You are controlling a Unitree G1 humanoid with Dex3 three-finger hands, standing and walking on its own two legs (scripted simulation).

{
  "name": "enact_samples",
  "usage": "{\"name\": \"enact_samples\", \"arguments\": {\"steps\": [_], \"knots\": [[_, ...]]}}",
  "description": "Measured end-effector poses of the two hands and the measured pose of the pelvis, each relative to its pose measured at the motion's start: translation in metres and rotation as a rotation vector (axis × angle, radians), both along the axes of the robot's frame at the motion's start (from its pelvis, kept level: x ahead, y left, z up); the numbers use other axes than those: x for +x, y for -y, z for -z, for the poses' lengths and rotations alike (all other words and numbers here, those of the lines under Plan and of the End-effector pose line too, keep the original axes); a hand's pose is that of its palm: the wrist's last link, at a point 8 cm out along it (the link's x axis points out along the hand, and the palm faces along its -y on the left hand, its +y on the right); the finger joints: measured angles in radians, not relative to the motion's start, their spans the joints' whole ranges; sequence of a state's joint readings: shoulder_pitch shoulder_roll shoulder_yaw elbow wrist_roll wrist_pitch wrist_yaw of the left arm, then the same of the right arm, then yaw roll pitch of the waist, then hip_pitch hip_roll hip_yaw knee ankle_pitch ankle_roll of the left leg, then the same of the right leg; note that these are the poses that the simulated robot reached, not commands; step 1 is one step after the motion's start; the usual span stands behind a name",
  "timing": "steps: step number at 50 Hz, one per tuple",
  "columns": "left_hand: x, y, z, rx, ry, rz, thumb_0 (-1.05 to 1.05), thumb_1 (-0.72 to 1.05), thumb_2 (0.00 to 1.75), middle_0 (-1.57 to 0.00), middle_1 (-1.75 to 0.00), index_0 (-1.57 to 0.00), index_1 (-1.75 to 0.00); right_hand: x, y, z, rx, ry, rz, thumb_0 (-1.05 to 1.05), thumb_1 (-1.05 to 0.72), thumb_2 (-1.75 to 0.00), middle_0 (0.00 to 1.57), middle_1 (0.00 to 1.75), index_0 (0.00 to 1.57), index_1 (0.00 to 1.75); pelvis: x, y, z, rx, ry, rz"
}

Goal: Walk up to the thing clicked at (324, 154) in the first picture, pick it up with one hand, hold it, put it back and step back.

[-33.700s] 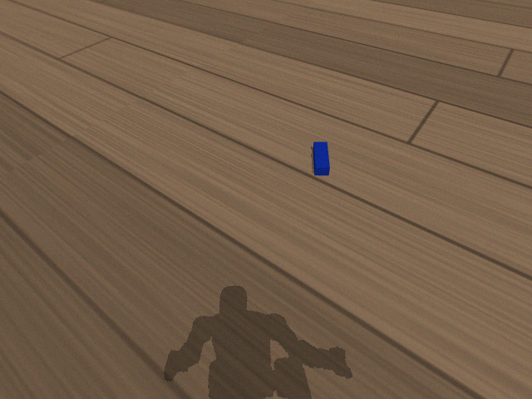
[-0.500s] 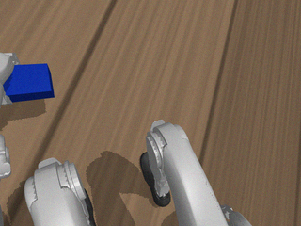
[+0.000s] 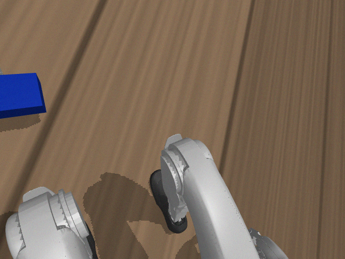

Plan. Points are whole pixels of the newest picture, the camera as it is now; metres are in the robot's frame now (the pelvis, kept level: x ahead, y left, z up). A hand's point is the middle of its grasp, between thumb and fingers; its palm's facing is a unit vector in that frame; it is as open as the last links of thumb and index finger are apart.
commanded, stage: rest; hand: left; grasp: from above
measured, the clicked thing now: out of the picture +0.52 +0.26 -0.24
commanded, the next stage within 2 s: open in 0.84 s
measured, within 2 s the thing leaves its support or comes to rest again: rests again in 0.76 s
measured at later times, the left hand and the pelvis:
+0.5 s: hand out of the picture +0.52 +0.25 -0.25, palm faces -0.49 -0.04 -0.87, open 10.9 cm; pelvis +0.00 +0.00 +0.00, yaw -2 degrees
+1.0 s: hand out of the picture +0.51 +0.26 -0.26, palm faces -0.49 -0.04 -0.87, open 10.9 cm; pelvis +0.00 +0.01 -0.01, yaw -4 degrees
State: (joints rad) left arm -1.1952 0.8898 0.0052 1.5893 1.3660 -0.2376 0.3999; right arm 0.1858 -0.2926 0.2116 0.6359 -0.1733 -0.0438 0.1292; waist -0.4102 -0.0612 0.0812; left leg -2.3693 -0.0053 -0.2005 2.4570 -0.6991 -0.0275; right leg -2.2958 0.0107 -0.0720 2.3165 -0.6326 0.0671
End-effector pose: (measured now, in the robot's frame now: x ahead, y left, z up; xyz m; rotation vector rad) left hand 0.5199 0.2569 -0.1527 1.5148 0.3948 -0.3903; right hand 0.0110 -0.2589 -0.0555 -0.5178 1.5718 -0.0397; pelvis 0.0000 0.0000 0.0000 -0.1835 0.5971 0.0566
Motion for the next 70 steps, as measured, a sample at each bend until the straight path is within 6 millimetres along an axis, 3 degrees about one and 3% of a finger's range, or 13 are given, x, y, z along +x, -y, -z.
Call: {"name": "enact_samples", "arguments": {"steps": [26,41,54,70], "knots": [[0.004,0.001,0.038,-0.006,-0.013,-0.025,0.01,-0.11,0.67,-0.49,-0.82,-0.51,-0.78,-0.006,-0.006,-0.012,0.0,-0.019,-0.064,0.0,-0.91,-0.89,0.2,0.3,0.21,0.3,0.0,-0.003,0.005,-0.03,0.035,0.02],[0.001,0.0,0.043,-0.008,-0.002,-0.021,0.01,-0.09,0.65,-0.48,-0.82,-0.5,-0.79,-0.001,-0.011,-0.013,0.005,-0.001,-0.098,0.0,-0.91,-0.9,0.2,0.3,0.21,0.3,-0.001,-0.007,0.007,-0.05,0.049,0.026],[0.002,0.0,0.049,-0.005,-0.005,-0.032,0.01,-0.06,0.65,-0.43,-0.83,-0.46,-0.79,-0.01,-0.018,-0.011,0.029,-0.022,-0.094,0.0,-0.91,-0.9,0.2,0.3,0.21,0.3,-0.002,-0.007,0.008,-0.054,0.053,0.032],[0.01,-0.002,0.039,0.006,0.003,-0.051,0.0,-0.36,0.87,-0.17,-0.96,-0.19,-0.94,-0.013,-0.017,-0.01,0.035,-0.023,-0.084,0.0,-0.91,-0.9,0.2,0.3,0.21,0.3,-0.002,-0.006,0.008,-0.055,0.054,0.036]]}}
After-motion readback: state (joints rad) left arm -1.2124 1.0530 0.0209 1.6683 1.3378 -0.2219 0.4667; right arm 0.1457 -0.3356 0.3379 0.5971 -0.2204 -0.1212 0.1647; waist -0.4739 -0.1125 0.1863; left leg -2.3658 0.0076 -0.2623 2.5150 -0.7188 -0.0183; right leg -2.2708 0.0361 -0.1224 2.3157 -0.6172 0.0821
